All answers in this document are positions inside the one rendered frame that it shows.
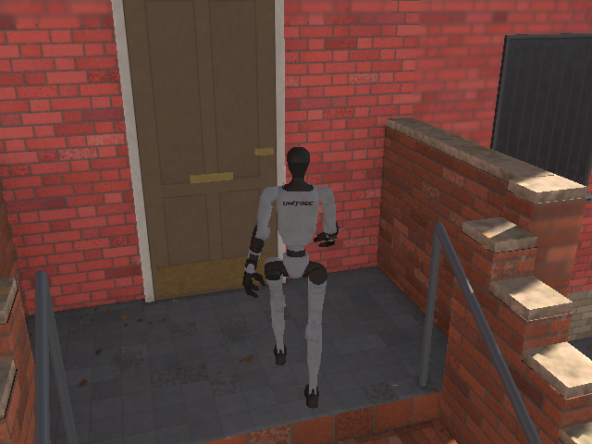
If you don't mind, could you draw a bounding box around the right robot forearm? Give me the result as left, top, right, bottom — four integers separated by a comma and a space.
326, 221, 339, 241

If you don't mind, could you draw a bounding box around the left robot forearm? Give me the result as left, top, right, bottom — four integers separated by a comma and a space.
244, 225, 265, 274

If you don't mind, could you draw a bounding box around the robot left upper arm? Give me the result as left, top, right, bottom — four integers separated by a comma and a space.
255, 186, 279, 240

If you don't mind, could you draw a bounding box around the robot left foot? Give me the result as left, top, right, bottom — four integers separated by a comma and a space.
274, 344, 287, 365

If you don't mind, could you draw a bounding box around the robot right foot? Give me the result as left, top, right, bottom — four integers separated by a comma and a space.
304, 384, 319, 408

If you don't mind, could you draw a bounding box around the robot foot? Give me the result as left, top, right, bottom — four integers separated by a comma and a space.
304, 384, 319, 408
274, 344, 287, 365

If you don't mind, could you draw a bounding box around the robot left hand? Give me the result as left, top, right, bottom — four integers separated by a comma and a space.
242, 271, 265, 298

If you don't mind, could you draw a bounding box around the robot right hand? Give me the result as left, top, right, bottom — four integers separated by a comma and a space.
314, 232, 335, 247

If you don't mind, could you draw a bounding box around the robot right upper arm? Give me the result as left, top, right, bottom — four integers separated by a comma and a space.
317, 187, 337, 234

